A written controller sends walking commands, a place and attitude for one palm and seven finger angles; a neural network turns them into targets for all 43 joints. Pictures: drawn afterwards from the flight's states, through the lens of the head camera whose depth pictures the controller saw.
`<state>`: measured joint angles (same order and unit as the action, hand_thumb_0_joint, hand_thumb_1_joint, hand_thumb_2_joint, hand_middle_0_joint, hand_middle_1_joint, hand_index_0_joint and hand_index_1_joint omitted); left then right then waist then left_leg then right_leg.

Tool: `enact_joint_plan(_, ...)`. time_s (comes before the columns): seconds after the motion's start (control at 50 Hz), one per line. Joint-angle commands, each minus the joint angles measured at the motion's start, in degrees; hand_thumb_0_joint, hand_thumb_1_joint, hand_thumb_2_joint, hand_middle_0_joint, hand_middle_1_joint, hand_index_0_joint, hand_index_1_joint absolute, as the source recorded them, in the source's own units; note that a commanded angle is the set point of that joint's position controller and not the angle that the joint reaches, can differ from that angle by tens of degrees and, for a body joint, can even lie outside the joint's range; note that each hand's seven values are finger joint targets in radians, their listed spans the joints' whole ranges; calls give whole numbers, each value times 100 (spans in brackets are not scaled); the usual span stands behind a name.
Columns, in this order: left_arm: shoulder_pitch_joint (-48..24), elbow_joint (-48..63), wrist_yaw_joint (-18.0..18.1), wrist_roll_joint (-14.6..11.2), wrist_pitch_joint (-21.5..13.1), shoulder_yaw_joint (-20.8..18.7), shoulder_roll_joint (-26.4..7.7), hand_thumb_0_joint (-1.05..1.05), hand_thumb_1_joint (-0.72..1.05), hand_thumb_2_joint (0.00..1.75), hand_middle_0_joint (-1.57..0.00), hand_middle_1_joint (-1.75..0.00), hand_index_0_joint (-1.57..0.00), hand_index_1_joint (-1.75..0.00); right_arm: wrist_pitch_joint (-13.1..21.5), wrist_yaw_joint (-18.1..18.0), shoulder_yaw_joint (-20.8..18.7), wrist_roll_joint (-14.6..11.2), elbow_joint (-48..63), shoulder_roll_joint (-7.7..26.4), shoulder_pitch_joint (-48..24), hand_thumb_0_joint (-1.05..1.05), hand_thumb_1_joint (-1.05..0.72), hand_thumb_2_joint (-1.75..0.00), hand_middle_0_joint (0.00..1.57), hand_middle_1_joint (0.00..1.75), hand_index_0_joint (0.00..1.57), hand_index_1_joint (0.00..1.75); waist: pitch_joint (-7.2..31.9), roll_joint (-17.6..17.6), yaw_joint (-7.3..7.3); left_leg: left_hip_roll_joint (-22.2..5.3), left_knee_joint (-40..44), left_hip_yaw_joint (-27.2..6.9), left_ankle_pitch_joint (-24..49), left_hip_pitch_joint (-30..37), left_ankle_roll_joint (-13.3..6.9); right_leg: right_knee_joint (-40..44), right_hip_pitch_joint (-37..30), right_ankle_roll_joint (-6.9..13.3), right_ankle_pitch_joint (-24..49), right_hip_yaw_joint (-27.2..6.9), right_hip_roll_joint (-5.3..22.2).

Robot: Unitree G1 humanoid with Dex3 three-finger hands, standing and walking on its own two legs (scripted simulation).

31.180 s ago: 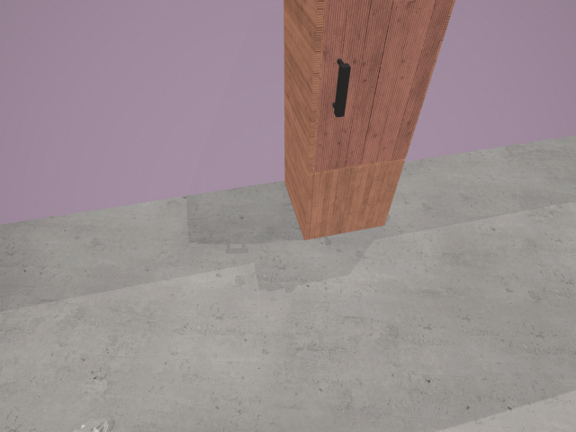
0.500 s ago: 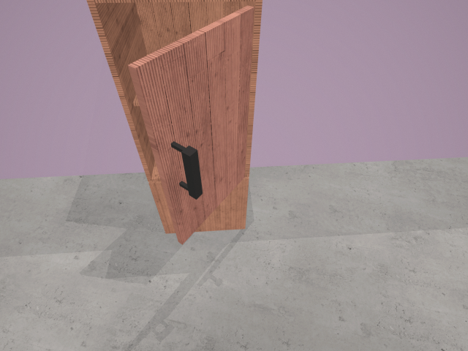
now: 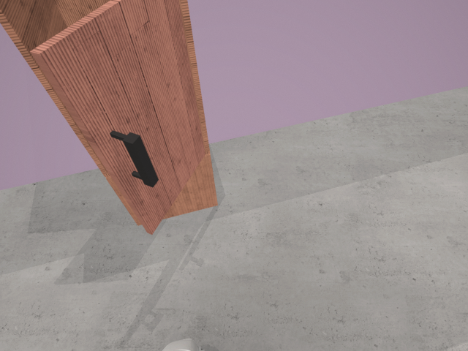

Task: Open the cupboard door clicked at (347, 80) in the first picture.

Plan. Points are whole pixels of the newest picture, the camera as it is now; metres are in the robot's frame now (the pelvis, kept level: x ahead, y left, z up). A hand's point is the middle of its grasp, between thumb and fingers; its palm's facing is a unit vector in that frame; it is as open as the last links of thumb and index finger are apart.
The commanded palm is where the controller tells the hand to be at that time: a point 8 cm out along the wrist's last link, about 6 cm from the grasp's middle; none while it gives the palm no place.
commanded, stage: walk to a spot facing it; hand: left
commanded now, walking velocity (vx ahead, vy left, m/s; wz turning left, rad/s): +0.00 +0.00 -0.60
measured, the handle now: (134, 159) +0.47 +0.26 +0.00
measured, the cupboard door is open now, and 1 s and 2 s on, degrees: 50 50 50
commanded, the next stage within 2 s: none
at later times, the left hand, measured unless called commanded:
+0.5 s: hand out of the picture +0.09 +0.18 -0.16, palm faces -0.14 -0.96 -0.24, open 7.4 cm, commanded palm none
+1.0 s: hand (206, 306) +0.21 +0.08 -0.15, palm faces -0.51 -0.82 -0.26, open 7.4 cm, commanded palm none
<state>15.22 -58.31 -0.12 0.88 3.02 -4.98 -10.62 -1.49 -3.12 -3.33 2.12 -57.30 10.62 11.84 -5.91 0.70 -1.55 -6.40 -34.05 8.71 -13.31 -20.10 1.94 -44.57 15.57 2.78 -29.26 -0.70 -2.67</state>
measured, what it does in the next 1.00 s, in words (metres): steps on the spot, turning right: left foot, then right foot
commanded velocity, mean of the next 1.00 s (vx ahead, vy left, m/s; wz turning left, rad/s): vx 0.06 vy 0.00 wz -0.60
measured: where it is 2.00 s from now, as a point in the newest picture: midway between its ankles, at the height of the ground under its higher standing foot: (339, 340)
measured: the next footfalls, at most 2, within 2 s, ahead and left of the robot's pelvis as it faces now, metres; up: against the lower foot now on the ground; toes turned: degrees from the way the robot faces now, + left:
left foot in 0.52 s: +0.10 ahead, +0.12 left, +0.00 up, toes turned -18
right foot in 0.82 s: +0.00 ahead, -0.16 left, +0.00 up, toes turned -30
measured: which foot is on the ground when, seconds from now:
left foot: down 0.00-0.04, up 0.06-0.50, down 0.52-0.80, up 0.82-1.00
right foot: down 0.00-0.52, up 0.54-0.80, down 0.82-1.00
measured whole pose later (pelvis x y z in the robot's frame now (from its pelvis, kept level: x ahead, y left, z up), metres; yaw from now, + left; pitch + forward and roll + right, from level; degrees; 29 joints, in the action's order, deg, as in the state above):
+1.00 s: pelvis +0.02 -0.04 +0.01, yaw -32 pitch +0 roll +0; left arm 9.4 -51.2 -0.4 1.5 1.7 -3.6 -12.9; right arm -3.2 -0.9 -4.0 1.3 -52.5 15.1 13.5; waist -6.1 0.4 0.8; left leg -4.0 -54.7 3.3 -27.5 -24.5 3.4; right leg -33.8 16.6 1.5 -17.7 -2.1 -1.2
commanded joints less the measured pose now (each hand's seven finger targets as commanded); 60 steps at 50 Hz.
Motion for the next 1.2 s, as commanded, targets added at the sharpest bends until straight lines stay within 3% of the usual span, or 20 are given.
enact_joint_plan(0.0,1097,228,3,123,-153,-198,-886,0,90,90,-20,-30,-20,-30,-13,5,-179,-81,603,713,-243,0,-90,-90,20,30,20,30,548,-1390,-361,-185,-869,-113,-1007,-962,-105,2682,-889,112,1365,-1451,1164)
enact_joint_plan(0.02,881,330,77,122,-153,-243,-1331,0,90,90,-20,-30,-20,-30,-10,86,-139,-94,815,503,-620,0,-90,-90,20,30,20,30,160,-1985,-423,388,-2134,-212,-2031,-1618,56,3035,-588,585,2391,-2819,2179)
enact_joint_plan(0.12,352,550,222,58,-219,-200,-1027,0,90,90,-20,-30,-20,-30,-10,62,-141,-112,732,495,-638,0,-90,-90,20,30,20,30,600,-713,-91,289,-2928,-949,-1254,-1642,88,1823,-1494,918,5594,-1929,1503)
enact_joint_plan(0.36,418,819,196,86,-201,-284,-1206,0,90,90,-20,-30,-20,-30,32,52,-114,-196,1206,482,-1044,0,-90,-90,20,30,20,30,703,-754,-154,632,-1607,-1077,-1174,-1010,41,1884,-1412,933,5361,-2627,1264)
enact_joint_plan(0.44,22,957,174,54,-185,-282,-1175,0,90,90,-20,-30,-20,-30,103,16,-107,-222,1116,539,-428,0,-90,-90,20,30,20,30,881,-626,187,670,45,-1131,-526,205,-20,1494,-802,613,5247,-2558,922)
enact_joint_plan(0.46,-79,1017,161,19,-189,-246,-1087,0,90,90,-20,-30,-20,-30,138,-11,-124,-205,1017,672,-58,0,-90,-90,20,30,20,30,1029,-380,358,450,828,-1214,178,1255,-95,1221,-94,340,4565,-2309,667)
enact_joint_plan(0.5,17,1207,49,-27,-237,-135,-723,0,90,90,-20,-30,-20,-30,187,-40,-250,-113,1052,1432,340,0,-90,-90,20,30,20,30,1133,1645,333,-2109,1515,-3469,2262,2343,-1290,-865,1720,-377,-665,-627,-271)
enact_joint_plan(0.52,90,1310,-10,66,-247,-152,-785,0,90,90,-20,-30,-20,-30,141,-35,-189,-51,1196,1481,327,0,-90,-90,20,30,20,30,871,880,309,-2394,1523,-3468,1692,1489,-1623,-1801,1693,-470,-808,-390,17)
enact_joint_plan(0.58,-260,1205,-124,61,-150,-177,-746,0,90,90,-20,-30,-20,-30,192,-39,-54,4,1191,1077,36,0,-90,-90,20,30,20,30,648,1170,133,-1359,1242,-1964,2991,1223,-1167,-2484,1811,-550,-65,-240,297)
enact_joint_plan(0.74,-180,1127,-238,19,-151,-79,-695,0,90,90,-20,-30,-20,-30,87,61,-224,-44,1032,1384,131,0,-90,-90,20,30,20,30,890,941,28,-962,180,-611,1871,606,-490,1158,-400,-321,1426,702,137)
enact_joint_plan(0.76,149,1014,-203,37,-201,-143,-996,0,90,90,-20,-30,-20,-30,77,93,-209,-81,1062,1278,131,0,-90,-90,20,30,20,30,1020,272,-149,-698,-592,-350,1065,34,-195,1829,-1243,-174,2276,285,463)
enact_joint_plan(0.78,315,975,-98,105,-260,-286,-1737,0,90,90,-20,-30,-20,-30,71,138,-101,-144,1256,789,163,0,-90,-90,20,30,20,30,1111,-1775,-216,129,-1996,213,-1537,-1367,205,2399,-1994,473,3751,-1998,2077)
enact_joint_plan(0.8,598,903,-3,26,-231,-301,-1936,0,90,90,-20,-30,-20,-30,21,116,-88,-149,1386,893,-206,0,-90,-90,20,30,20,30,1223,-1627,-534,166,-2899,-516,-2484,-1415,162,2361,-1633,1026,4489,-2446,2675)
enact_joint_plan(0.9,-347,1052,98,86,-195,-180,-1340,0,90,90,-20,-30,-20,-30,44,204,-80,-103,1072,702,-72,0,-90,-90,20,30,20,30,918,-1044,-7,107,-2445,-687,-1469,-994,147,2373,-753,879,2088,-1632,1582)
enact_joint_plan(1.0,-490,1023,-15,103,-283,-191,-1406,0,90,90,-20,-30,-20,-30,160,294,-105,-101,1010,648,225,0,-90,-90,20,30,20,30,413,-915,146,393,-952,-489,-1292,-64,46,2870,294,918,-292,-2041,1377)
enact_joint_plan(1.04,-822,1095,-55,56,-284,-166,-1240,0,90,90,-20,-30,-20,-30,258,252,-86,-93,759,670,1020,0,-90,-90,20,30,20,30,417,-667,587,504,323,-322,-705,1397,31,2417,1267,637,-637,-1722,961)
enact_joint_plan(1.06,-857,1184,-99,38,-277,-91,-869,0,90,90,-20,-30,-20,-30,321,168,-141,-54,581,974,1622,0,-90,-90,20,30,20,30,527,299,828,-63,1226,-1075,-1514,2293,-169,1407,2069,324,-665,-1243,430)
enact_joint_plan(1.08,-917,1379,-157,-19,-272,14,-444,0,90,90,-20,-30,-20,-30,375,119,-260,79,467,1611,2156,0,-90,-90,20,30,20,30,491,2115,1003,-1882,2322,-3559,-3205,2677,-759,-696,3159,-82,-795,-122,-351)
enact_joint_plan(1.1,-1487,1654,-228,39,-391,-32,-668,0,90,90,-20,-30,-20,-30,412,47,-254,1,549,1639,2128,0,-90,-90,20,30,20,30,114,1040,977,-2521,2700,-4023,-3119,2097,-1230,-1334,3290,-115,-371,-213,352)
enact_joint_plan(1.18,-981,1174,-380,145,-339,-59,-423,0,90,90,-20,-30,-20,-30,546,103,54,-9,653,866,1280,0,-90,-90,20,30,20,30,-50,657,316,-1344,2345,-1539,-403,1469,-617,-2610,2970,-270,1401,20,705)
